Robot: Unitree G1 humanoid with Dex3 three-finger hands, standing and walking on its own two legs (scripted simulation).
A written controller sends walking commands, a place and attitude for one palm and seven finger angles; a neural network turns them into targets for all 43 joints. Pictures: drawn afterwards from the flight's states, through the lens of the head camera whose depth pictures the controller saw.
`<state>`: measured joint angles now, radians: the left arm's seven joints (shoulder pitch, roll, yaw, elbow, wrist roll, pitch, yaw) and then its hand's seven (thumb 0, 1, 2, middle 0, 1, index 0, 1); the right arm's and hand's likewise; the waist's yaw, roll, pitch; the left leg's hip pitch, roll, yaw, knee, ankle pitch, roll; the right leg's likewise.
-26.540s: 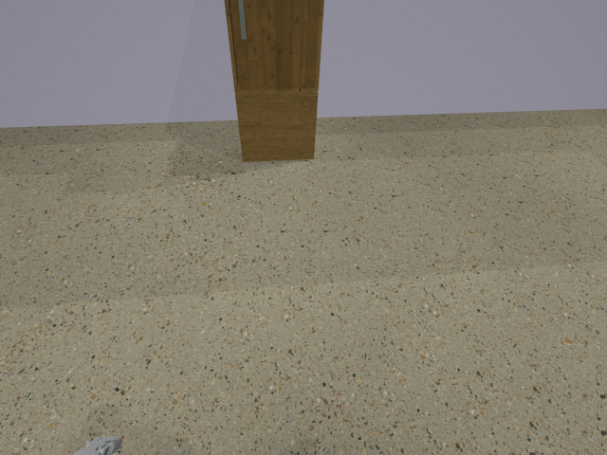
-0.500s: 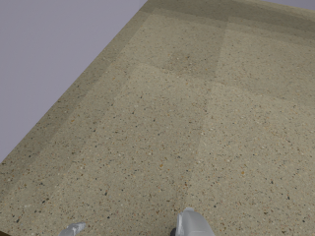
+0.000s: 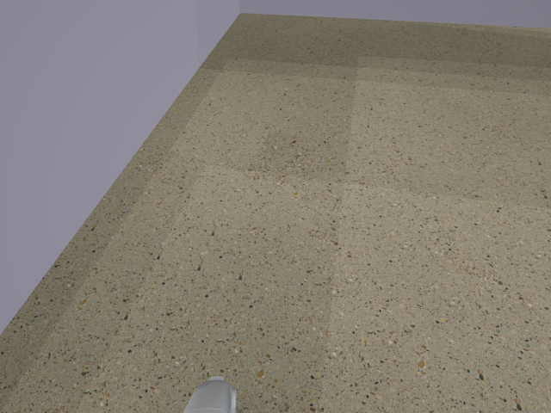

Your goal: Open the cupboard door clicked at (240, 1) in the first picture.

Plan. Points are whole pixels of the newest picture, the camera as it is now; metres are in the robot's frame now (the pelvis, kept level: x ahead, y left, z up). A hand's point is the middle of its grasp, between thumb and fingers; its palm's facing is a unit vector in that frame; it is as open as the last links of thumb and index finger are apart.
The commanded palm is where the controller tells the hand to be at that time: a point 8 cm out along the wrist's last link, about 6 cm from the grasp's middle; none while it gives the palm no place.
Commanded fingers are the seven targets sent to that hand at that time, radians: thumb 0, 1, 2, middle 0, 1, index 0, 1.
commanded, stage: walk to a spot facing it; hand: left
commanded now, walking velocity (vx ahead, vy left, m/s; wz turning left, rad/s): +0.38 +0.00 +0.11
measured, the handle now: out of the picture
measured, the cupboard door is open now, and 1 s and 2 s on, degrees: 49 49 49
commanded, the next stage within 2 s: turn to face it in 0.36 s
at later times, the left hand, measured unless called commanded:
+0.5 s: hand (183, 364) +0.23 +0.20 -0.18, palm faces +0.10 -0.98 -0.14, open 7.3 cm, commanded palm none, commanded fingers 0.00 0.90 0.90 -0.20 -0.30 -0.20 -0.30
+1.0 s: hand (209, 251) +0.47 +0.19 -0.17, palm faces +0.29 -0.94 -0.19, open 7.2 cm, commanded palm none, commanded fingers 0.00 0.90 0.90 -0.20 -0.30 -0.20 -0.30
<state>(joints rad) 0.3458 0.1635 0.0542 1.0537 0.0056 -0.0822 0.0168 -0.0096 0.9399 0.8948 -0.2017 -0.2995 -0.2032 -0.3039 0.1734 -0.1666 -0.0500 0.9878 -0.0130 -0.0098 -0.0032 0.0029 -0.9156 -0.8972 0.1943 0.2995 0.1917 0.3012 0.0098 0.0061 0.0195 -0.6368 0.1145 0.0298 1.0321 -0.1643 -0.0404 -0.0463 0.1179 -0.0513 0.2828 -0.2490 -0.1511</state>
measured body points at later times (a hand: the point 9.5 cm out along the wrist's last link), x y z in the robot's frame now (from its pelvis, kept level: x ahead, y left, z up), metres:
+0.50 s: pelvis +0.25 +0.03 -0.01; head +0.26 +0.05 +0.44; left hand +0.23 +0.25 -0.17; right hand +0.24 -0.21 -0.15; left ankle +0.22 +0.07 -0.74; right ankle +0.27 -0.13 -0.65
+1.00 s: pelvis +0.40 -0.01 -0.01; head +0.44 +0.01 +0.44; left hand +0.46 +0.24 -0.15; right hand +0.50 -0.24 -0.15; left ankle +0.36 +0.13 -0.66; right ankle +0.44 -0.09 -0.74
